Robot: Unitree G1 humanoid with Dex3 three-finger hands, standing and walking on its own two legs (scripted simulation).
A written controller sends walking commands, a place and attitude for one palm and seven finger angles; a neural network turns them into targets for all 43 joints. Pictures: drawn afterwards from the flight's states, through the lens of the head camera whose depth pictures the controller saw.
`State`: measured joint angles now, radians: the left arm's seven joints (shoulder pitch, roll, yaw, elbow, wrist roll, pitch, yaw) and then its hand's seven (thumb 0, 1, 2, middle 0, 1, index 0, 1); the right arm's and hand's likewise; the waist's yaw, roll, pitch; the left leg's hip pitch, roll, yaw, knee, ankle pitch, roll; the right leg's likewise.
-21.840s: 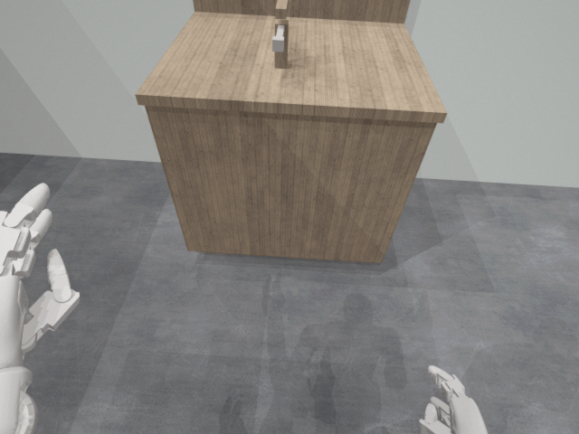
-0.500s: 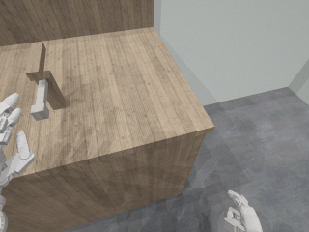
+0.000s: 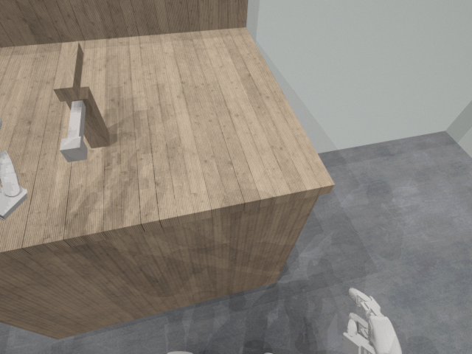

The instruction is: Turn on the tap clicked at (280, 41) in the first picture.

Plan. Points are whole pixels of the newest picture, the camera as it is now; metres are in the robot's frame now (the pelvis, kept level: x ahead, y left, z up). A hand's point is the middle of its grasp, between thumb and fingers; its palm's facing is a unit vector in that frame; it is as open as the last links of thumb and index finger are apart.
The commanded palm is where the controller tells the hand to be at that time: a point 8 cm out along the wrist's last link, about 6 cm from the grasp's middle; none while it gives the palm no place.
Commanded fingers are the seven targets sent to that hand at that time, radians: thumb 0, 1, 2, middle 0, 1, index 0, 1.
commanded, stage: come to a stop and stand still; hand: left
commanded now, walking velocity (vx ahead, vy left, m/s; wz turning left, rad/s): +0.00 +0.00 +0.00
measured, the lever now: (74, 149) +0.35 +0.31 +0.13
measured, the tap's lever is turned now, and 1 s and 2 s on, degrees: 0 0 0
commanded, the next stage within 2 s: look again from close up in 1.48 s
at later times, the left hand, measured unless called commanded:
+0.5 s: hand (4, 255) +0.17 +0.28 +0.17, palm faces +0.44 -0.84 -0.31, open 7.4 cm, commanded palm +0.11 +0.31 +0.18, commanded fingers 0.00 0.90 0.90 -0.20 -0.30 -0.20 -0.30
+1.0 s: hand (21, 236) +0.19 +0.28 +0.17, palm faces +0.44 -0.82 -0.36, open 7.4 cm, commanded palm +0.13 +0.31 +0.18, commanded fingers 0.00 0.90 0.90 -0.20 -0.30 -0.20 -0.30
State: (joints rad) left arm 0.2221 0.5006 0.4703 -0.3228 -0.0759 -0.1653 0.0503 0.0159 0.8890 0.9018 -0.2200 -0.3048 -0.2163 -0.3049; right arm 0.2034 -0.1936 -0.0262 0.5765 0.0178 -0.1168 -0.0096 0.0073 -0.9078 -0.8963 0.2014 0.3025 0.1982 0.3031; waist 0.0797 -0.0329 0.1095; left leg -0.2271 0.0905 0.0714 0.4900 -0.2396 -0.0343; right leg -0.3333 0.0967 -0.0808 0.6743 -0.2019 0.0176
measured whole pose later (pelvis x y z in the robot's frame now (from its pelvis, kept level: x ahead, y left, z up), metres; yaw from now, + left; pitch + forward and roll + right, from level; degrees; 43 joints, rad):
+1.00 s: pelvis -0.02 +0.02 +0.01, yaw +2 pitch -2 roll -1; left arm 0.38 0.33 0.33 -0.42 -0.01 -0.19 0.11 0.02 0.89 0.90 -0.21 -0.30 -0.21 -0.30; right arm 0.21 -0.19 0.02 0.60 0.01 -0.14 -0.01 0.01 -0.91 -0.90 0.20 0.30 0.20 0.30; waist 0.04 0.00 0.06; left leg -0.22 -0.01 -0.02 0.44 -0.18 0.02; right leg -0.14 0.01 0.01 0.37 -0.20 0.02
